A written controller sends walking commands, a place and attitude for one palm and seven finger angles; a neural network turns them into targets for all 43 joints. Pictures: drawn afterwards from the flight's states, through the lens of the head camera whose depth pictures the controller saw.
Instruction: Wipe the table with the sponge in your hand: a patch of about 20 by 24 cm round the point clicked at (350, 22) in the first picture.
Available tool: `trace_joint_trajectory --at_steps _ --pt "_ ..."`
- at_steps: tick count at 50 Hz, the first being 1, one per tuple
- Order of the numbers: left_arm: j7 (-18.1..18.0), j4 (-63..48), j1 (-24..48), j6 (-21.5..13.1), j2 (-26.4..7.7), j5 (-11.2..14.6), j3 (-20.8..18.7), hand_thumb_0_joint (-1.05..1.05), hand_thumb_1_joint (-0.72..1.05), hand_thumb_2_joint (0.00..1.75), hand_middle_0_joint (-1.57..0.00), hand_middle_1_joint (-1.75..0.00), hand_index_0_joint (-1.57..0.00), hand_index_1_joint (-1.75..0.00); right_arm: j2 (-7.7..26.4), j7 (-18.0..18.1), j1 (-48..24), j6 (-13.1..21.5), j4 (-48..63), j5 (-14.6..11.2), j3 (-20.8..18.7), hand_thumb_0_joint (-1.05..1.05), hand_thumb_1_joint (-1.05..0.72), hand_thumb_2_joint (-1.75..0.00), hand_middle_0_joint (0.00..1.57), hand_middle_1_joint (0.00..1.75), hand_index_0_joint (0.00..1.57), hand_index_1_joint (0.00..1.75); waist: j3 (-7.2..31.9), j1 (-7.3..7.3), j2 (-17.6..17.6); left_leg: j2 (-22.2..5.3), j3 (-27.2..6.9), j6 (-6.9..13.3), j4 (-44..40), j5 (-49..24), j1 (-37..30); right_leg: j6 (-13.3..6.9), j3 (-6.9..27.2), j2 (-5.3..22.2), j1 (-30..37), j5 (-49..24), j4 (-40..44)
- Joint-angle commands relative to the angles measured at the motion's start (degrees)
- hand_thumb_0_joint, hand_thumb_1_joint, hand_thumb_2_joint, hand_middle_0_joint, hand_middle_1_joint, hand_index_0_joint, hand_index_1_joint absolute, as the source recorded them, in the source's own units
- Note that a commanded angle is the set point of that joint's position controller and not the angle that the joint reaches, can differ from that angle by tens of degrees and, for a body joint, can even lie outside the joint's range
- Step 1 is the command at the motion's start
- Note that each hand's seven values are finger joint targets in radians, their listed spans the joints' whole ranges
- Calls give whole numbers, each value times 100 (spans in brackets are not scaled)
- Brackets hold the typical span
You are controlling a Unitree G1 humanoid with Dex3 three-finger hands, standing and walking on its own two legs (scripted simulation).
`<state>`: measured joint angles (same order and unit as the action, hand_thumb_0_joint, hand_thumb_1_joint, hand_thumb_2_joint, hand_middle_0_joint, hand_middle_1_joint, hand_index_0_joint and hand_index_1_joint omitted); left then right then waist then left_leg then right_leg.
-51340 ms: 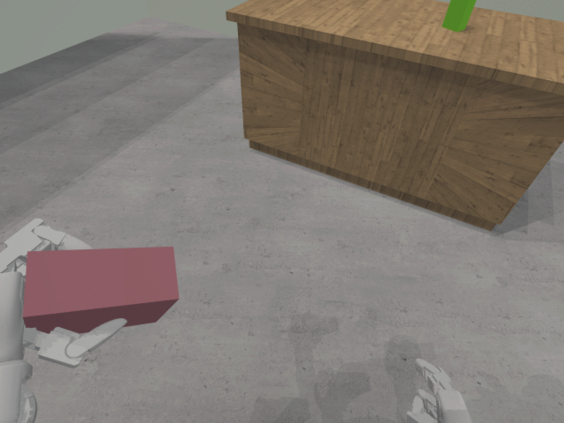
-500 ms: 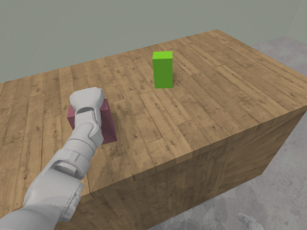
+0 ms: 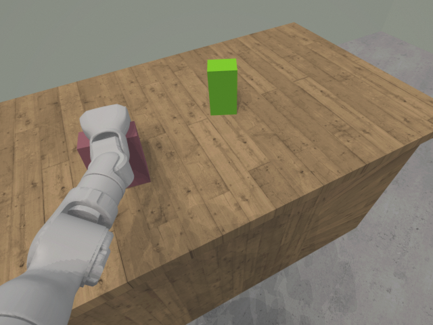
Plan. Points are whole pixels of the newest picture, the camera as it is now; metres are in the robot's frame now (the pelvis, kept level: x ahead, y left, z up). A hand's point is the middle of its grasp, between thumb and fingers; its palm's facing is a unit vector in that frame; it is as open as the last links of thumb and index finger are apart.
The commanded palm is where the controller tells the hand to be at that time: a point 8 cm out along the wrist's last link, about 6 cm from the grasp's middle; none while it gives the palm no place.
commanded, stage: wipe back along the third lane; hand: left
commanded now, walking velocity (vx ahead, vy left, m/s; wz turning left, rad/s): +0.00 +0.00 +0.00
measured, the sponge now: (119, 166) +0.44 +0.21 +0.05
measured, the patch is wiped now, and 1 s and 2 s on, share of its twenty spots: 1.00 1.00 1.00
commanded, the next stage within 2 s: slide back across to the middle lane in 1.52 s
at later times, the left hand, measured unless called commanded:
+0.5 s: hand (113, 162) +0.40 +0.20 +0.10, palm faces +0.04 -0.03 -1.00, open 10.1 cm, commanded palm +0.36 +0.17 +0.14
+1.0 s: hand (125, 181) +0.36 +0.16 +0.10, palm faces +0.06 -0.04 -1.00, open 10.1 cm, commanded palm +0.31 +0.15 +0.14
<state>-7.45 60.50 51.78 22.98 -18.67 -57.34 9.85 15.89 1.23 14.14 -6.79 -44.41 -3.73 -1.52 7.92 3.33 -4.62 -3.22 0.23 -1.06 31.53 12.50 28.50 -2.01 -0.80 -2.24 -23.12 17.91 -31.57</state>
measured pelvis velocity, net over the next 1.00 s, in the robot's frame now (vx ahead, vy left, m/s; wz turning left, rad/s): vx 0.01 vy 0.00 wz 0.03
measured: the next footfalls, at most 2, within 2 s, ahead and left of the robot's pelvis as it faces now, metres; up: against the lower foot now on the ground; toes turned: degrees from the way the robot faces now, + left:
none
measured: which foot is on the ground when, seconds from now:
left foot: down 0.00-1.00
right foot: down 0.00-1.00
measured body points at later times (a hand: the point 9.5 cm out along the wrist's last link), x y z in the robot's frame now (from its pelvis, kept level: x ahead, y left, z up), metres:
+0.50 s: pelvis +0.01 +0.03 +0.00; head -0.01 +0.01 +0.45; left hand +0.40 +0.20 +0.16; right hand +0.25 -0.17 -0.08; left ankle +0.03 +0.14 -0.73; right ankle -0.03 -0.10 -0.73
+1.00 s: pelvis +0.01 +0.00 +0.00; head -0.04 -0.05 +0.45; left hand +0.35 +0.16 +0.16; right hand +0.22 -0.21 -0.10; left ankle +0.03 +0.14 -0.73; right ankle -0.03 -0.10 -0.73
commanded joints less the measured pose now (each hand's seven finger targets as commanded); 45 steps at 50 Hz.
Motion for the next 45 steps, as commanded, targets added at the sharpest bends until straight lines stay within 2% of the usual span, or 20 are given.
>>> trace_joint_trajectory --at_steps 1,3,5,7,10,12,16,19,20,22,24,26,30,32,33,37,38,40,43,45 --pt "-263 -1112 1387 17 -602 21 -71 0 10 130 -120 -160 -120 -160 583 -37 -711 161 827 -5 -174 0 -90 -90 20 30 20 30 1778 -231 759 330 257 407 -39 -1338 -1305 60 -83 77 817 -2717 449" --pt "-317 -1429 1156 136 -56 146 222 0 10 130 -120 -160 -120 -160 508 -80 -911 174 892 -42 -189 0 -90 -90 20 30 20 30 1722 -268 763 316 222 404 -82 -1431 -1473 29 -167 39 737 -2595 473" --pt "-381 -1373 851 375 -117 191 168 0 10 130 -120 -160 -120 -160 542 -104 -1055 128 858 -45 -159 0 -90 -90 20 30 20 30 1463 -349 827 304 206 393 -167 -1282 -1496 11 -219 13 637 -2286 541" --pt "-379 -1453 942 618 90 236 364 0 10 130 -120 -160 -120 -160 520 -116 -1250 82 868 -75 -122 0 -90 -90 20 30 20 30 1298 -326 796 285 188 370 -222 -1212 -1552 -4 -269 5 505 -2063 568" --pt "-352 -1576 863 896 119 270 381 0 10 130 -120 -160 -120 -160 501 -121 -1467 14 905 -83 -90 0 -90 -90 20 30 20 30 1407 -432 721 283 135 341 -263 -1316 -1718 -57 -314 -10 569 -1937 539" --pt "-284 -1766 909 1016 376 268 621 0 10 130 -120 -160 -120 -160 464 -136 -1623 -34 970 -92 -56 0 -90 -90 20 30 20 30 1414 -408 693 274 111 320 -257 -1422 -1832 -84 -339 -13 550 -1989 511" --pt "-191 -2041 752 1082 514 206 739 0 10 130 -120 -160 -120 -160 429 -167 -1793 -118 1090 -65 -32 0 -90 -90 20 30 20 30 1486 -463 730 269 25 290 -232 -1615 -2003 -142 -393 -32 587 -1993 446" --pt "-150 -2333 605 1089 813 260 959 0 10 130 -120 -160 -120 -160 382 -211 -1960 -184 1215 -79 -18 0 -90 -90 20 30 20 30 1399 -475 754 270 -13 274 -233 -1660 -2047 -160 -427 -36 617 -2005 447" --pt "-156 -2376 521 1109 706 215 881 0 10 130 -120 -160 -120 -160 393 -221 -2008 -213 1200 -73 -11 0 -90 -90 20 30 20 30 1404 -506 772 263 -24 259 -220 -1717 -2064 -181 -420 -32 639 -2053 421" --pt "-145 -2579 441 1152 1018 241 1129 0 10 130 -120 -160 -120 -160 339 -262 -2133 -242 1262 -91 10 0 -90 -90 20 30 20 30 1359 -504 669 267 -40 246 -228 -1701 -2115 -195 -440 -37 584 -1967 428" --pt "-156 -2698 568 1164 1088 243 1207 0 10 130 -120 -160 -120 -160 339 -281 -2223 -258 1268 -94 14 0 -90 -90 20 30 20 30 1314 -478 634 263 -55 248 -198 -1703 -2155 -215 -438 -46 576 -1956 412" --pt "-141 -2766 320 1237 1158 216 1278 0 10 130 -120 -160 -120 -160 316 -325 -2300 -300 1282 -95 26 0 -90 -90 20 30 20 30 1323 -541 571 281 -45 241 -188 -1731 -2156 -240 -429 -35 631 -2008 399" --pt "-57 -2978 275 1334 965 256 1212 0 10 130 -120 -160 -120 -160 357 -323 -2396 -347 1321 -115 55 0 -90 -90 20 30 20 30 1278 -563 657 323 -27 258 -229 -1576 -2041 -233 -390 -11 805 -2027 431" --pt "-7 -2994 280 1375 1085 238 1343 0 10 130 -120 -160 -120 -160 331 -333 -2430 -356 1318 -134 71 0 -90 -90 20 30 20 30 1145 -546 547 332 -10 261 -230 -1488 -2024 -242 -397 -17 733 -1909 429" --pt "20 -3070 320 1336 1126 286 1341 0 10 130 -120 -160 -120 -160 331 -337 -2414 -348 1336 -139 54 0 -90 -90 20 30 20 30 1236 -521 717 319 -46 268 -232 -1530 -2008 -240 -420 -18 820 -1975 395" --pt "98 -3291 -161 1297 1141 263 1444 0 10 130 -120 -160 -120 -160 345 -386 -2492 -332 1399 -150 52 0 -90 -90 20 30 20 30 1186 -592 751 356 27 297 -222 -1423 -2001 -222 -355 3 862 -1987 439" --pt "121 -3351 -211 1249 1245 324 1475 0 10 130 -120 -160 -120 -160 329 -390 -2461 -316 1431 -150 34 0 -90 -90 20 30 20 30 1193 -563 1010 373 14 323 -204 -1445 -1946 -203 -368 1 963 -2118 429" --pt "135 -3538 -562 1232 899 309 1242 0 10 130 -120 -160 -120 -160 377 -381 -2507 -313 1444 -141 41 0 -90 -90 20 30 20 30 1198 -659 1036 402 103 326 -212 -1360 -1916 -164 -285 35 1069 -2188 483" --pt "177 -3806 -827 1230 794 406 1141 0 10 130 -120 -160 -120 -160 355 -372 -2577 -290 1487 -178 57 0 -90 -90 20 30 20 30 1036 -669 1191 409 138 325 -248 -1333 -1802 -115 -253 68 1194 -2338 507" --pt "172 -3973 -1166 1244 689 428 1091 0 10 130 -120 -160 -120 -160 363 -359 -2653 -264 1512 -190 80 0 -90 -90 20 30 20 30 856 -738 1097 427 201 324 -310 -1133 -1818 -84 -186 69 1128 -2084 618"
